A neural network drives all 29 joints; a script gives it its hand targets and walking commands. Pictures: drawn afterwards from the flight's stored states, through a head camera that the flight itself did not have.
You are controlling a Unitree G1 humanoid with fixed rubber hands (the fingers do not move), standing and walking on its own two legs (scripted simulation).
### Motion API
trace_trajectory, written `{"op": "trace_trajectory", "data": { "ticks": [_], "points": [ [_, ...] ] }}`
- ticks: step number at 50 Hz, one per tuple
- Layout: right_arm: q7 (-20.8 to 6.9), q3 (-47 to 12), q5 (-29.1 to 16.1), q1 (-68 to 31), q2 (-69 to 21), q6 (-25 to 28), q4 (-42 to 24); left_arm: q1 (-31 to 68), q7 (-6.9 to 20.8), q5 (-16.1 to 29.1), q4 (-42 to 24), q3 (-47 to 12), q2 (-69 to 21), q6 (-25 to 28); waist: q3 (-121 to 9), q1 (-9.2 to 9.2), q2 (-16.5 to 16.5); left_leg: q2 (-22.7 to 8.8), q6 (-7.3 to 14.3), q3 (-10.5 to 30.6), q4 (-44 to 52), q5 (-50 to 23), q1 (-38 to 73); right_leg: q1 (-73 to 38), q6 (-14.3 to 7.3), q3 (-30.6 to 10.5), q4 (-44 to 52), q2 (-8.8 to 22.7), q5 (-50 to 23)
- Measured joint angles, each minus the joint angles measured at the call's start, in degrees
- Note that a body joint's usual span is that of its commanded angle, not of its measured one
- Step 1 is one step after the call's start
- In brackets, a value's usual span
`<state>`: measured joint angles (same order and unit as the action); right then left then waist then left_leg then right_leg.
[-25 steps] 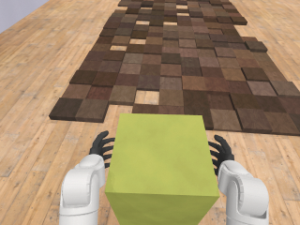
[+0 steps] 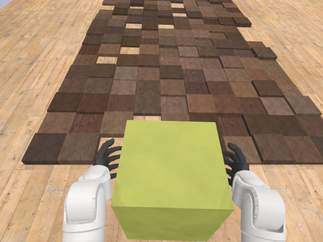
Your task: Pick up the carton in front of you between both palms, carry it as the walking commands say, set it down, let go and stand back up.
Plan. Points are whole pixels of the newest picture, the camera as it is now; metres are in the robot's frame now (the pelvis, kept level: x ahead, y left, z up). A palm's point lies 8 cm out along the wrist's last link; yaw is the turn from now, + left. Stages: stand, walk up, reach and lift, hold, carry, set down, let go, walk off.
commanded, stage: carry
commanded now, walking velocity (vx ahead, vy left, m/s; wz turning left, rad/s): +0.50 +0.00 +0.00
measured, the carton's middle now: (169, 183) +0.28 -0.01 +0.00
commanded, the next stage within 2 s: none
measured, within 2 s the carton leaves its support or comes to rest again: neither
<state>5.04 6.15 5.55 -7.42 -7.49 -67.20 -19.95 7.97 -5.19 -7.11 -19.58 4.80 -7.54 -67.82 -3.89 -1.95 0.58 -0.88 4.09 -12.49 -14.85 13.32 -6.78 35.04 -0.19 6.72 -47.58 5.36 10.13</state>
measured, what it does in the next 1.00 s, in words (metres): walks ahead: right foot, then left foot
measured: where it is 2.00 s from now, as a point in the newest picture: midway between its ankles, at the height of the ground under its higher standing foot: (149, 111)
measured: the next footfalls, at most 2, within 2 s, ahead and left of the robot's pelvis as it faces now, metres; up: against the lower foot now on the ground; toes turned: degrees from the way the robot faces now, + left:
right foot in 0.20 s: +0.33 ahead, -0.11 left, +0.00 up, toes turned -9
left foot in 0.70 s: +0.64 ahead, +0.08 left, +0.00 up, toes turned +8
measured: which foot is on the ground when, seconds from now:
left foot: down 0.00-0.24, up 0.26-0.68, down 0.70-1.00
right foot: up 0.00-0.18, down 0.20-0.70, up 0.72-1.00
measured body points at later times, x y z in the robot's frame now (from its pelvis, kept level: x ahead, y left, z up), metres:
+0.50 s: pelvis +0.33 -0.04 +0.00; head +0.36 -0.05 +0.44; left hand +0.65 +0.14 +0.14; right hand +0.68 -0.16 +0.13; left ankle +0.39 +0.12 -0.68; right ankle +0.29 -0.10 -0.75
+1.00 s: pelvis +0.65 +0.03 -0.01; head +0.76 +0.05 +0.42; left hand +1.06 +0.17 +0.10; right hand +1.05 -0.13 +0.11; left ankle +0.60 +0.08 -0.75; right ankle +0.70 -0.11 -0.64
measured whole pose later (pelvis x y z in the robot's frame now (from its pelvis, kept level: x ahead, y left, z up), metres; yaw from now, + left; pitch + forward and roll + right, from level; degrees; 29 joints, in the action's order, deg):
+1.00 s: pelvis +0.65 +0.03 -0.01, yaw +1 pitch +7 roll -2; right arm 8.3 18.2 2.9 -45.1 -3.6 -72.7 -8.5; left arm 46.9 -8.3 -5.2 -8.4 17.3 -2.9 -74.8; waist 8.0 -3.6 -0.2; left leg 0.7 5.8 -7.1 -28.2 18.2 -17.0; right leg 47.0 -3.5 2.6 -70.4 2.3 20.9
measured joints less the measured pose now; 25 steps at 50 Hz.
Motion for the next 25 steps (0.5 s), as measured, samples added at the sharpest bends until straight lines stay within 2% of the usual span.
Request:
{"op": "trace_trajectory", "data": {
  "ticks": [4, 9, 10, 11, 12, 14, 16, 18, 21, 25],
  "points": [
    [0.0, -0.3, -0.5, -0.7, -0.1, -0.8, -2.8, -0.2, -0.5, 0.5, -4.1, 0.0, 0.0, -1.0, -0.4, 0.69, -0.4, 0.1, -1.4, 0.7, 1.8, 3.8, 6.2, 0.5, 0.0, 2.1, 9.6, -0.5, -4.7],
    [0.3, 0.2, -0.5, -3.8, -0.5, -3.7, -7.5, 2.7, -1.1, 1.5, -8.7, 1.3, -0.3, -3.8, -0.2, 1.40, 0.1, -0.7, -4.0, 1.6, -1.4, 11.8, 12.9, -4.6, -1.9, 6.2, 18.9, -2.8, -7.3],
    [0.3, 0.6, -0.4, -4.5, -0.6, -4.4, -8.2, 3.9, -1.1, 1.6, -8.8, 1.7, -0.5, -4.3, -0.2, 1.53, 0.2, -1.3, -4.4, 1.5, -6.0, 14.5, 12.7, -7.0, -2.3, 7.1, 20.7, -3.5, -7.1],
    [0.3, 1.3, -0.3, -5.5, -0.3, -4.9, -8.3, 5.1, -1.1, 1.6, -8.1, 1.9, -0.7, -4.4, 0.0, 2.18, 1.5, -3.2, -4.4, 1.5, -13.5, 15.2, 10.6, -7.5, -3.8, 7.8, 18.9, -4.3, -6.6],
    [0.4, 2.0, -0.4, -6.5, -0.1, -5.5, -8.1, 6.6, -1.2, 1.4, -7.2, 2.1, -1.0, -4.6, 0.5, 2.92, 2.0, -4.0, -4.0, 3.4, -24.2, 13.9, 6.5, -7.4, -5.0, 8.2, 16.4, -4.6, -4.3],
    [0.4, 3.2, -0.5, -8.5, 0.2, -6.7, -7.3, 8.8, -1.4, 1.3, -5.8, 3.1, -1.6, -5.4, 1.9, 3.60, 1.5, -2.6, -3.2, 8.4, -44.5, 12.3, -3.6, -9.1, -6.2, 8.3, 15.7, -4.4, -0.7],
    [0.4, 3.9, -0.4, -10.2, -0.2, -7.6, -6.8, 9.9, -1.5, 1.3, -5.8, 4.0, -1.8, -6.3, 2.9, 3.89, 0.7, -2.0, -2.2, 9.7, -53.9, 9.0, -12.0, -12.1, -5.6, 8.0, 18.8, -4.4, -0.4],
    [0.5, 4.4, 0.0, -12.1, -0.8, -7.9, -6.4, 11.2, -1.5, 1.6, -6.1, 5.1, -1.5, -6.7, 3.6, 4.14, 0.1, -2.5, -1.7, 9.6, -54.3, 5.9, -18.5, -15.2, -5.5, 7.5, 22.1, -4.5, -0.1],
    [0.6, 4.5, 0.4, -15.7, -0.3, -7.7, -4.7, 14.6, -1.5, 2.2, -4.9, 6.1, -0.1, -6.8, 3.9, 4.50, -0.3, -3.5, -1.8, 9.4, -49.2, 3.2, -25.7, -19.1, -5.1, 6.5, 25.3, -4.5, 1.0],
    [1.4, 4.6, 0.1, -22.0, 2.4, -8.2, 0.4, 21.5, -1.6, 3.2, 1.4, 6.6, 3.0, -7.0, 3.1, 4.51, -0.1, -4.6, -2.4, 8.9, -39.6, -1.0, -31.3, -24.0, -4.3, 5.3, 27.6, -4.9, 3.8]
  ]
}}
